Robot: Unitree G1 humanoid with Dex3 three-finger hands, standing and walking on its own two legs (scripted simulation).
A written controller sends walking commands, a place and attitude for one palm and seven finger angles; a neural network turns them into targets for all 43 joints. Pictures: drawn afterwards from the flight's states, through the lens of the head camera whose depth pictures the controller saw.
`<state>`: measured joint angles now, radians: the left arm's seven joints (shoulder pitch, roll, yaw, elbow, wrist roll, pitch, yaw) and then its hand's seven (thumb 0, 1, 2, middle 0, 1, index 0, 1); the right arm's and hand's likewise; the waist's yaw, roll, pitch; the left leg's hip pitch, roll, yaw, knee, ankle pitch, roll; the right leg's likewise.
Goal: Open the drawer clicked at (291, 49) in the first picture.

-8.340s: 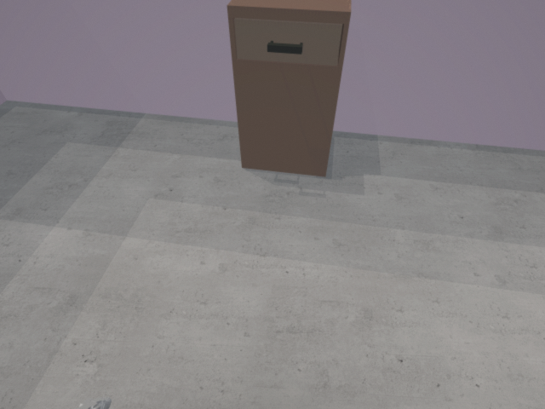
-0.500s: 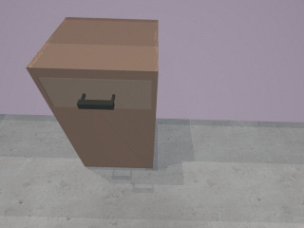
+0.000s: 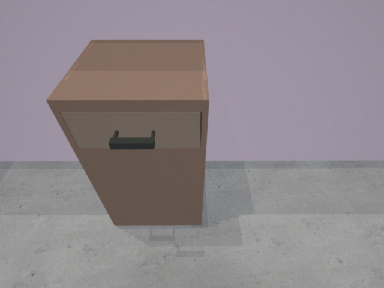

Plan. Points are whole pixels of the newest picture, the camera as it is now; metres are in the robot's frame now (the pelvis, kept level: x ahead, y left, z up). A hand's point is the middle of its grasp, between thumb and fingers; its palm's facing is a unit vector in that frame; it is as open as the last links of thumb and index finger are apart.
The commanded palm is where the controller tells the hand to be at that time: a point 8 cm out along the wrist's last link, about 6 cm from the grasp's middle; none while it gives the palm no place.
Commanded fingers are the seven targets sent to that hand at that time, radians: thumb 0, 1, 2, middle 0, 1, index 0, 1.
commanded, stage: look again from close up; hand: left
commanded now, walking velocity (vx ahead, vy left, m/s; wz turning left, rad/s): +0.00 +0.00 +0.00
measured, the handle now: (133, 138) +0.57 +0.23 -0.05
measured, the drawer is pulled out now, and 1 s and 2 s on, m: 0.00 0.00 0.00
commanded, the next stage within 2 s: raise the hand with hooked fingers in 0.20 s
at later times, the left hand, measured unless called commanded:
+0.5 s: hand (95, 283) +0.15 +0.21 -0.06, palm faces -0.13 -0.60 -0.79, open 7.5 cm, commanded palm +0.12 +0.23 -0.04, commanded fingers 0.00 0.64 0.79 -0.22 -0.47 -0.22 -0.47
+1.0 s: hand (98, 247) +0.21 +0.21 -0.02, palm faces +0.04 -0.06 -1.00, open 10.2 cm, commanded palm +0.18 +0.21 +0.03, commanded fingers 0.00 0.06 0.54 -0.26 -0.84 -0.26 -0.84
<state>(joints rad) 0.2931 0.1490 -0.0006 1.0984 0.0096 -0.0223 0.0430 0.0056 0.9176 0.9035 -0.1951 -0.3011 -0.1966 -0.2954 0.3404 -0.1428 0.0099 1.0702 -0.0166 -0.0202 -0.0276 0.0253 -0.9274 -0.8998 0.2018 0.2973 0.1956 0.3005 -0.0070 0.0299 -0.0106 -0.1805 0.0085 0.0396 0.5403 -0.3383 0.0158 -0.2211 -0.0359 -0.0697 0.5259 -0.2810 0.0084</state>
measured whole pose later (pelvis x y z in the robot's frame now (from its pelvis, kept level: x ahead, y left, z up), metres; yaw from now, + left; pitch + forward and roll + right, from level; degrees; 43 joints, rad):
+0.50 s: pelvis -0.02 +0.00 -0.01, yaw -1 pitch +3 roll +1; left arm 0.43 0.29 -0.09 0.16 0.53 0.07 0.29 0.02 0.86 0.87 -0.21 -0.35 -0.20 -0.34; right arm 0.30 -0.25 -0.02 0.80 -0.01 -0.21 -0.06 0.03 -0.92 -0.90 0.21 0.30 0.20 0.30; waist -0.01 0.04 -0.06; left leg -0.33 -0.02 0.08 0.62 -0.35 0.03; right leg -0.41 -0.06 -0.02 0.66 -0.31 0.00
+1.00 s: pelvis -0.01 -0.04 -0.04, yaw +0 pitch +8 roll +1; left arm 0.27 0.36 -0.05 0.05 1.03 0.06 0.40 0.00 0.27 0.64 -0.26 -0.70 -0.26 -0.70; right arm 0.07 -0.18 0.01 0.56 -0.05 0.06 0.00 0.01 -0.90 -0.90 0.20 0.30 0.20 0.30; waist 0.08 0.03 -0.09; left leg -0.54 0.04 0.02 0.83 -0.44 -0.03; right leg -0.60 -0.01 -0.07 0.86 -0.41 -0.05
